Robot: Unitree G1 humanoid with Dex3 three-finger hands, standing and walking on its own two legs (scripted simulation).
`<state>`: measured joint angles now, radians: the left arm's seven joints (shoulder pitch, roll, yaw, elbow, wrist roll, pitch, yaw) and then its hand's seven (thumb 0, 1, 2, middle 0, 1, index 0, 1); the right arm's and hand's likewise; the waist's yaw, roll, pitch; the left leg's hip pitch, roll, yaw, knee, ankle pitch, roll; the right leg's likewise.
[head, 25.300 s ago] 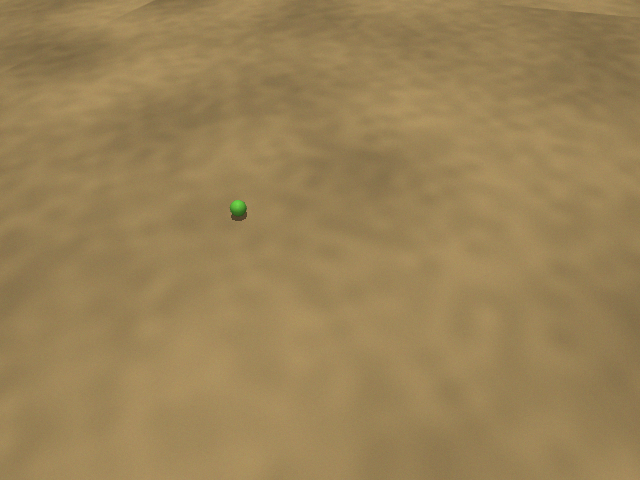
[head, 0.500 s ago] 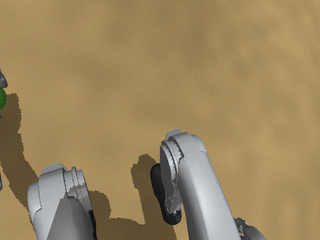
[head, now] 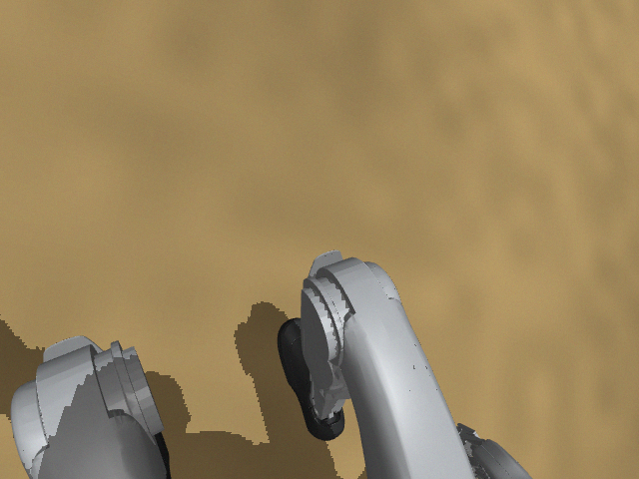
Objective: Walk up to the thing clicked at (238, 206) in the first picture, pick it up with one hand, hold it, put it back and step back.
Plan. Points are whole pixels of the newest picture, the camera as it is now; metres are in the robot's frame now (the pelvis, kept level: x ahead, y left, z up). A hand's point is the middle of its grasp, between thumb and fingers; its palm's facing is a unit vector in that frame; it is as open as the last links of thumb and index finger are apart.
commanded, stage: rest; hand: left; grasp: from above
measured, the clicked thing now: out of the picture +0.48 +0.32 -0.25
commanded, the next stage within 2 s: open in 0.78 s
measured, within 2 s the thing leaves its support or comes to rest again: rests again in 1.18 s
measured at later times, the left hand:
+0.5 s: hand out of the picture +0.47 +0.32 -0.25, palm faces -0.46 -0.14 -0.88, open 9.4 cm
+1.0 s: hand out of the picture +0.47 +0.32 -0.26, palm faces -0.46 -0.15 -0.88, open 9.5 cm
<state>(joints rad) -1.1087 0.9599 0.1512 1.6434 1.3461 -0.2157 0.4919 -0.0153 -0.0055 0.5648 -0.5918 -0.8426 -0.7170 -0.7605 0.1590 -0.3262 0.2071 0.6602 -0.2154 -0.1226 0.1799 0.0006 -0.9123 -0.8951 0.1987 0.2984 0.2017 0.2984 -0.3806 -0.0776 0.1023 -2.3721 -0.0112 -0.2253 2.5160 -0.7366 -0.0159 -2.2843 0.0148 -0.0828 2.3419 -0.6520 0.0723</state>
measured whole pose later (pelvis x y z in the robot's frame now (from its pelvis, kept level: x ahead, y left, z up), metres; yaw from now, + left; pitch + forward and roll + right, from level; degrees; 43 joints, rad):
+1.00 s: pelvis +0.00 +0.01 +0.00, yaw -3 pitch +31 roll -16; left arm -1.14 1.08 0.15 1.72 1.35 -0.22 0.53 -0.01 -0.01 0.66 -0.53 -0.88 -0.65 -0.84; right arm 0.14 -0.36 0.29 0.61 -0.24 -0.18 0.22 0.00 -0.91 -0.90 0.20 0.30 0.20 0.30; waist -0.42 -0.12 0.17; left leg -2.37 0.00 -0.26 2.55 -0.74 0.00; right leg -2.26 0.03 -0.11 2.34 -0.64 0.08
